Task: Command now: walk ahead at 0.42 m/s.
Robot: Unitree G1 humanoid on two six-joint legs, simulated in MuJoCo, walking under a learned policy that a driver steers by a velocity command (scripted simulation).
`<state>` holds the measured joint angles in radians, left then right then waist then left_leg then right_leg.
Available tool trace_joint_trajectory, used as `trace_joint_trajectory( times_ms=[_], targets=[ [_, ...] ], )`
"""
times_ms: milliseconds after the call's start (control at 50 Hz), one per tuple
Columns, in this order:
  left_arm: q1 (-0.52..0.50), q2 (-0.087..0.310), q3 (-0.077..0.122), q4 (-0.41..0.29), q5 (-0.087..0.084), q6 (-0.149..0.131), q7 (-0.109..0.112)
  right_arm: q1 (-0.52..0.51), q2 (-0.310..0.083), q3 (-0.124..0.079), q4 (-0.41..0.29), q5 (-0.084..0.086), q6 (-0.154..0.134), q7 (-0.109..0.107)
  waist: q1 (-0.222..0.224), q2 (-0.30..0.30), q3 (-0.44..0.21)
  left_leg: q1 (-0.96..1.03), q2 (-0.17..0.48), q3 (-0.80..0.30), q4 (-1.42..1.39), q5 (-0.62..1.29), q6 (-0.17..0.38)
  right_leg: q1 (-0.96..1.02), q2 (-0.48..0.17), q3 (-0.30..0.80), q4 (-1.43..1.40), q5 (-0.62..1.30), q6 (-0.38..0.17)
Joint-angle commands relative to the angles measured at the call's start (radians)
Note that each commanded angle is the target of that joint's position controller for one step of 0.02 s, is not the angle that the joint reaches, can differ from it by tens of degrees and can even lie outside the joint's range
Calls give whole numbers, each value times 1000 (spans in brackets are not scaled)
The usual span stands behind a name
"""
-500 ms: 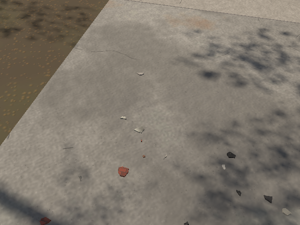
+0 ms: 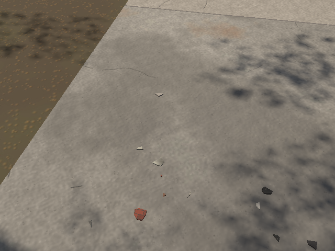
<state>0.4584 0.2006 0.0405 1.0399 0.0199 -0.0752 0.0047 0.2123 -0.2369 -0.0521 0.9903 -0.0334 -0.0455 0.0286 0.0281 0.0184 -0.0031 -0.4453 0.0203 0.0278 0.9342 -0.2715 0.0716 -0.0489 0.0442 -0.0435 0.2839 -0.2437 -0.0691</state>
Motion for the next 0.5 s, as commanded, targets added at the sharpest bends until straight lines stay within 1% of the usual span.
trace_joint_trajectory(
  times_ms=[20, 60, 100, 140, 180, 200, 220, 240, 260, 280, 300, 320, 340, 360, 380, 400, 420, 440, 460, 500],
  targets=[
    [70, 94, 10, -3, -6, -22, 6, -97, -38, -4, -69, -5, -7, 9, 0, -97, 101, -283, 37, 12, 7, 76, -27, 125, -254, 224, -161, 215, -115],
    [91, 89, 5, 12, -5, -22, 8, -180, -23, 4, -102, -1, -2, 8, 13, -103, 114, -282, 31, 38, -70, 107, -46, 106, -238, 174, -149, 333, -119],
    [95, 95, 3, 18, -2, -22, 8, -259, -11, 15, -135, 6, -1, 9, 27, -119, 128, -227, 17, 62, -185, 153, -48, 64, -223, 134, -147, 391, -117],
    [99, 107, 5, 27, -1, -23, 9, -304, -14, 19, -156, 12, 0, 8, 34, -134, 136, -157, 2, 80, -278, 180, -35, 44, -227, 116, -144, 432, -115],
    [90, 120, 8, 33, -1, -24, 10, -304, -30, 15, -168, 13, 0, 4, 20, -135, 138, -91, -6, 83, -328, 184, -7, 52, -254, 112, -130, 503, -110],
    [73, 126, 9, 34, -2, -24, 11, -279, -41, 10, -166, 14, -2, -1, 0, -130, 129, -44, -16, 82, -345, 175, 12, 63, -265, 103, -98, 589, -102],
    [51, 135, 12, 32, -2, -24, 12, -223, -55, 2, -151, 13, -5, -7, -31, -125, 101, 28, -36, 85, -359, 152, 31, 78, -266, 85, -27, 732, -90],
    [34, 145, 15, 32, -3, -22, 13, -116, -73, -9, -118, 11, -12, -14, -78, -115, 45, 142, -63, 90, -386, 138, 51, 87, -256, 66, 99, 849, -76],
    [20, 146, 15, 30, -5, -17, 11, 47, -94, -24, -61, 7, -20, -24, -144, -82, -39, 331, -81, 97, -438, 153, 73, 41, -219, 33, 289, 846, -56],
    [24, 120, 7, 10, -9, -15, 8, 209, -157, -46, -25, -16, -29, -35, -196, -16, -136, 565, 82, -84, -465, 20, 114, -143, -175, 6, 563, 563, -40],
    [139, -4, -14, -10, -34, -10, -2, 275, -249, -65, -21, -32, -27, -34, -133, 213, -264, 789, 389, -604, -584, -145, 241, -464, 1, -31, 955, -187, 0],
    [81, 95, 13, -5, -12, -7, -1, 202, -216, -62, -27, 14, -14, -25, -132, 105, -230, 698, 374, -746, -705, -244, 251, -551, -2, 103, 1059, -239, -22],
    [-14, 110, 21, -38, -8, -8, -4, 79, -159, -46, -48, 24, -14, -23, -82, 64, -67, 554, 341, -573, -715, -258, 220, -598, -65, 101, 1051, -139, -32],
    [-68, 96, 18, -49, -4, -14, -8, 22, -96, -30, -55, 23, -24, -19, -65, 15, 4, 425, 295, -459, -749, -136, 197, -568, -99, 97, 993, -68, -33],
    [-78, 80, 20, -47, 3, -9, -11, 8, -69, -21, -48, 20, -34, -21, -34, 16, 32, 347, 249, -369, -765, -29, 166, -518, -124, 96, 940, -39, -29],
    [-58, 64, 18, -42, 15, 4, -16, 15, -39, -11, -32, 21, -41, -26, -5, 29, 36, 287, 215, -298, -778, 54, 145, -462, -139, 95, 897, -30, -18],
    [-47, 47, 17, -36, 18, 15, -21, 38, -30, -6, -18, 19, -49, -27, 7, 31, 30, 268, 202, -257, -783, 115, 141, -432, -140, 89, 873, -29, -10],
    [-53, 41, 17, -39, 20, 24, -25, 71, -35, -6, -5, 19, -57, -29, 11, 27, 30, 264, 194, -233, -789, 170, 145, -433, -140, 78, 854, -25, -2],
    [-77, 39, 17, -48, 21, 31, -27, 94, -47, -7, 4, 22, -62, -30, 14, 26, 40, 262, 187, -207, -801, 188, 148, -454, -146, 68, 828, -10, 6],
    [-168, 47, 18, -80, 21, 42, -32, 132, -68, -9, 14, 22, -64, -31, 4, 23, 72, 272, 179, -179, -835, 168, 149, -530, -162, 51, 764, 54, 24]
  ],
)
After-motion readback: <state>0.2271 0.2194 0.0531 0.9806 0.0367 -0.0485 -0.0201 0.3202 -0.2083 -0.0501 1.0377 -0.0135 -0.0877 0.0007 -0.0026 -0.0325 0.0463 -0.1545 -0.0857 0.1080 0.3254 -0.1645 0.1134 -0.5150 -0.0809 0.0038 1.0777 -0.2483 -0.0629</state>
